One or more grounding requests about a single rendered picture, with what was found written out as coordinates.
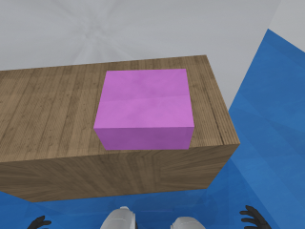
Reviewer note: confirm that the carton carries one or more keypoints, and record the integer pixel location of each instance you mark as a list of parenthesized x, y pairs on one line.
[(145, 110)]

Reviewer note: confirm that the left robot thigh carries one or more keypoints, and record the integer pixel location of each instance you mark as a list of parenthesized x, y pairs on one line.
[(121, 218)]

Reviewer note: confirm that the right robot thigh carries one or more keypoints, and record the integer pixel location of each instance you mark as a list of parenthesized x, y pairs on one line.
[(187, 223)]

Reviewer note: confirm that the robot thigh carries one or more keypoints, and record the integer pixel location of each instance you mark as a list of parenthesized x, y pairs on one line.
[(187, 223), (121, 218)]

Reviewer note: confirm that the robot left hand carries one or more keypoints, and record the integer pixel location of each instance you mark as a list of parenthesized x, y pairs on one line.
[(39, 222)]

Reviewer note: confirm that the pedestal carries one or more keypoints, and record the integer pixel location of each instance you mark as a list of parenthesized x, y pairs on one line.
[(50, 151)]

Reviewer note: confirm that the robot right hand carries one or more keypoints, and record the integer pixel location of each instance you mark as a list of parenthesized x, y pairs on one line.
[(258, 220)]

